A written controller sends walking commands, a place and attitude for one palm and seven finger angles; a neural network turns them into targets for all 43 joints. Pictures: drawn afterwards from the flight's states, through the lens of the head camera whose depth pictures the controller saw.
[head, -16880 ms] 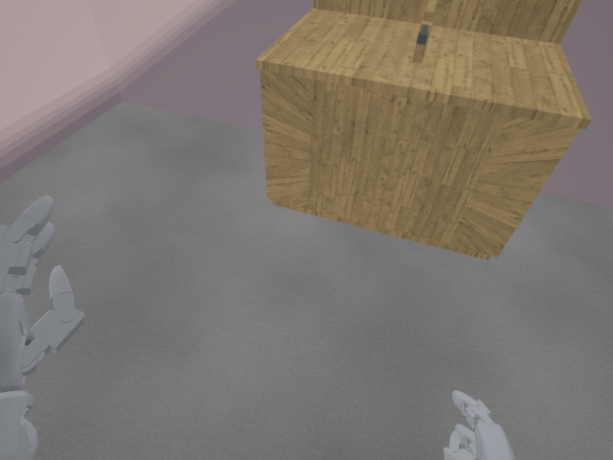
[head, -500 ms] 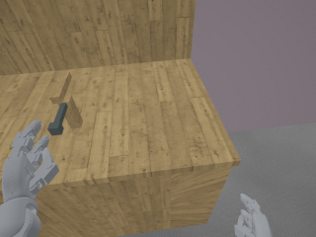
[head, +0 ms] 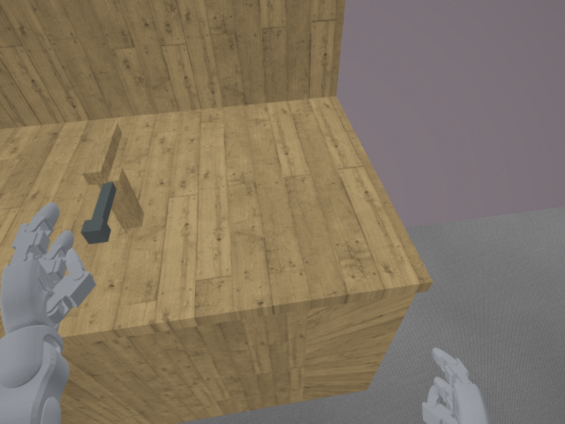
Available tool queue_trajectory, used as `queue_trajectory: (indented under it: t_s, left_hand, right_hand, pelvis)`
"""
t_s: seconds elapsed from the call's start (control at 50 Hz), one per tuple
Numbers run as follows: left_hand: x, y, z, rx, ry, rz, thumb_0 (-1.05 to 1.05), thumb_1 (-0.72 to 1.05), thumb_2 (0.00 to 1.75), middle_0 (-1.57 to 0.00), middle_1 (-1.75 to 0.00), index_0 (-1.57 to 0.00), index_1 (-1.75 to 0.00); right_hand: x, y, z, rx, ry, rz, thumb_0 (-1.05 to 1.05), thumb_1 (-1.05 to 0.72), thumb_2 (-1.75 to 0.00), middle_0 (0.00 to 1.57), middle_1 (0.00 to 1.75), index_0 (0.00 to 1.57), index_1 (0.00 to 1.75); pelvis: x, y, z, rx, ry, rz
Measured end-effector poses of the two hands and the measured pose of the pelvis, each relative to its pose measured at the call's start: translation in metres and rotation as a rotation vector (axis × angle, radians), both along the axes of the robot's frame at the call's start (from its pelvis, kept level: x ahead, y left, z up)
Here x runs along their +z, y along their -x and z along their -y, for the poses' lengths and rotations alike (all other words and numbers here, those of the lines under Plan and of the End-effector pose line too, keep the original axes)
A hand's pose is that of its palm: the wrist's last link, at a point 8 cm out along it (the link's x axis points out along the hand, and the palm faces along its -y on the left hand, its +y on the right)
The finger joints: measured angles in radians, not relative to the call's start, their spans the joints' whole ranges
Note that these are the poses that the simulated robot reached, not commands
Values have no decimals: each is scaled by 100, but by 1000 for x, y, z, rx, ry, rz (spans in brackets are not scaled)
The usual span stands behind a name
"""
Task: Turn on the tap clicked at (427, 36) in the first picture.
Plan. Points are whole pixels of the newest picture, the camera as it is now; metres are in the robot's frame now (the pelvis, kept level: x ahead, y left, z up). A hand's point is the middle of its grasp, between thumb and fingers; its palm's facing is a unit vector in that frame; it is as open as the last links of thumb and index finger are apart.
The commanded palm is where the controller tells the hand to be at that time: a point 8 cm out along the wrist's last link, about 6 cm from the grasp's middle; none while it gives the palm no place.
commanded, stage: reach beside the lever's end, fingers flat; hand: left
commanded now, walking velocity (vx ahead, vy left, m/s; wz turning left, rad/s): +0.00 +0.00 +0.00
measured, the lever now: (96, 231) +0.34 +0.33 +0.09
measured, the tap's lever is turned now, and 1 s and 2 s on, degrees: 0 0 3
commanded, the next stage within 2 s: push the lever round in 1.36 s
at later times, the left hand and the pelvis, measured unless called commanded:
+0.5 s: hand (81, 253) +0.29 +0.32 +0.10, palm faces +0.49 -0.86 -0.12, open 7.7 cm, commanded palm +0.25 +0.36 +0.10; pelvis +0.01 +0.00 +0.00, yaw -1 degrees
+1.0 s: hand (74, 240) +0.32 +0.35 +0.09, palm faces +0.49 -0.86 -0.12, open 7.8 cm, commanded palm +0.27 +0.38 +0.08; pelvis +0.01 +0.00 -0.01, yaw -1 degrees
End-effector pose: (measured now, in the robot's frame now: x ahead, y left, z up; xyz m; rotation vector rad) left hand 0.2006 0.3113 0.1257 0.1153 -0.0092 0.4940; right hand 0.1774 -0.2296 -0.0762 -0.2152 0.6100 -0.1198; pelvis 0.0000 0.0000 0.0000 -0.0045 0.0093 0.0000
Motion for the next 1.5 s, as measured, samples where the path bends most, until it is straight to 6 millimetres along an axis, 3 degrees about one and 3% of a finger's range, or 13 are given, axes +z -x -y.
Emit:
queue_trajectory:
  t_s: [0.34, 0.62, 0.88, 1.18, 1.34, 1.5]
  left_hand:
    - [-8, -38, -32, 23, 9, -25, 2, 90, 90, -17, -22, -18, -22]
    - [-17, -50, -49, 36, 7, -27, 2, 90, 90, -16, -18, -17, -19]
    - [-21, -74, -64, 25, 2, -37, 2, 90, 90, -15, -15, -16, -16]
    - [-35, -73, -75, 28, 15, -35, 2, 90, 90, -15, -15, -15, -15]
    - [-31, -80, -70, -6, 6, -24, 2, 90, 90, -15, -15, -15, -15]
    - [-37, -69, -83, 40, 20, -52, 2, 90, 90, -15, -15, -15, -15]
  right_hand:
    - [-7, 8, 3, -30, 16, -73, 1, -90, -90, 20, 30, 21, 30]
    - [-15, 25, 16, -69, 42, -141, 1, -90, -90, 20, 30, 21, 30]
    - [-23, 45, 23, -100, 51, -205, 1, -90, -90, 20, 30, 21, 30]
    - [-29, 70, 28, -126, 74, -283, 1, -91, -90, 20, 30, 21, 30]
    - [-27, 66, 20, -130, 58, -258, 1, -91, -90, 20, 30, 21, 30]
    - [-25, 59, 16, -115, 54, -244, 1, -90, -90, 20, 30, 21, 30]
  pelvis:
    - [1, -6, -3, -8, 3, -33]
    - [-1, -9, -3, -8, 5, -55]
    - [-4, -6, -3, -13, 10, -87]
    - [-8, -2, -6, -13, 16, -105]
    - [-8, -2, -10, -19, 16, -107]
    - [-8, -3, -11, -18, 18, -108]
